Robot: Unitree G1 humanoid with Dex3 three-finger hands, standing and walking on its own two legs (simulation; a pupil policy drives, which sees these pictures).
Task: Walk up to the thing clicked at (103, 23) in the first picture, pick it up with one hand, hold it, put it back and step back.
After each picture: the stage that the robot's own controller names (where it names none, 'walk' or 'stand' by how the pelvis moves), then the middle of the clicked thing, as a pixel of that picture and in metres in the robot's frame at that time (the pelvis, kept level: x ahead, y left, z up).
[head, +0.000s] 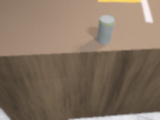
stand; (105, 30) +0.61 -0.09 +0.05
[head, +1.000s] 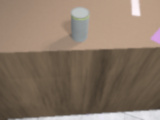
rise first; (79, 25) +0.54 +0.03 +0.09
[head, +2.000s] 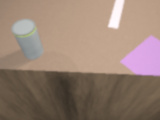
rise first; (29, 40) +0.43 +0.19 +0.10
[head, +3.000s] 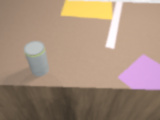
stand; (37, 59) +0.42 +0.18 +0.06
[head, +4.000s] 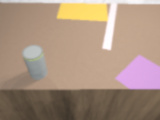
stand; (36, 63) +0.41 +0.18 +0.05
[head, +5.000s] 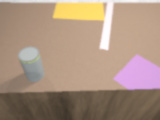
stand; (32, 65) +0.40 +0.19 +0.05
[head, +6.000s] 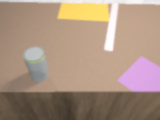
stand; (37, 64) +0.40 +0.17 +0.05
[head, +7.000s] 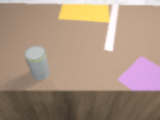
stand; (38, 63) +0.41 +0.17 +0.05
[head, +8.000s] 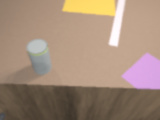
rise first; (40, 57) +0.41 +0.17 +0.06
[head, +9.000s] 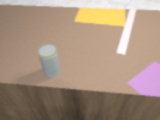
go down; (50, 61) +0.42 +0.16 +0.06
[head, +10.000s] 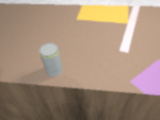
go down; (51, 60) +0.42 +0.16 +0.06
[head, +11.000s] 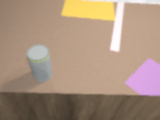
go down; (40, 64) +0.40 +0.14 +0.07
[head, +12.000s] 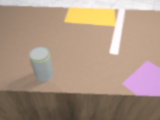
approach; (42, 65) +0.41 +0.15 +0.07
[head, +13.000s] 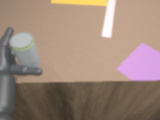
close; (26, 53) +0.41 +0.17 +0.10
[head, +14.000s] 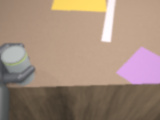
lift; (19, 66) +0.37 +0.20 +0.10
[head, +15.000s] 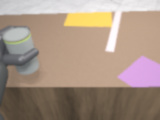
lift; (22, 51) +0.34 +0.18 +0.22
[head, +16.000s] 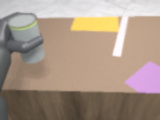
hold; (28, 39) +0.35 +0.16 +0.26
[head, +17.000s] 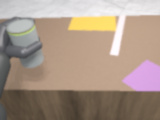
hold; (27, 44) +0.34 +0.16 +0.25
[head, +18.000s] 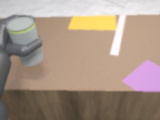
hold; (26, 42) +0.34 +0.16 +0.25
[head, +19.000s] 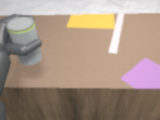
crouch; (26, 42) +0.35 +0.16 +0.24
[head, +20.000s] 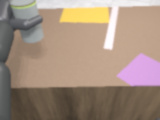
lower; (28, 20) +0.44 +0.16 +0.25
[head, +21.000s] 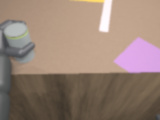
lower; (20, 43) +0.45 +0.19 +0.10
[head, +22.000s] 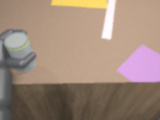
lower; (21, 53) +0.41 +0.19 +0.10
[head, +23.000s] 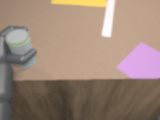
lower; (22, 49) +0.43 +0.19 +0.10
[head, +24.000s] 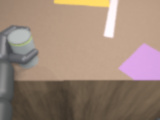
lower; (24, 49) +0.43 +0.19 +0.10
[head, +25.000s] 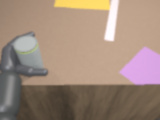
withdraw; (30, 56) +0.40 +0.17 +0.10
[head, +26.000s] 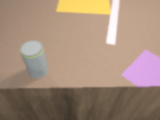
sink last; (35, 60) +0.40 +0.16 +0.09
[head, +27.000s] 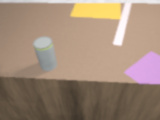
stand; (46, 54) +0.44 +0.17 +0.09
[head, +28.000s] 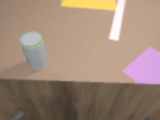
stand; (35, 52) +0.41 +0.17 +0.11
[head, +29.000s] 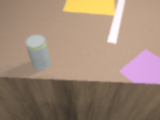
stand; (38, 53) +0.43 +0.17 +0.08
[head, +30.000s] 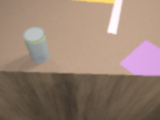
walk; (37, 46) +0.44 +0.17 +0.07
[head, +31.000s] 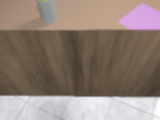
walk; (47, 7) +0.63 +0.16 +0.07
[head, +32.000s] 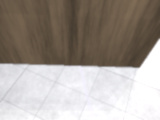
walk; out of the picture +0.97 +0.18 +0.08
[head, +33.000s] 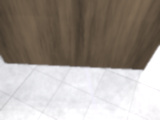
stand; out of the picture +1.04 +0.14 +0.07
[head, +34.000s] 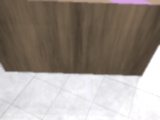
stand; out of the picture +1.04 +0.14 +0.05
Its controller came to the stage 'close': yes
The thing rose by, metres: 0.20
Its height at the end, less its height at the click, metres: +0.00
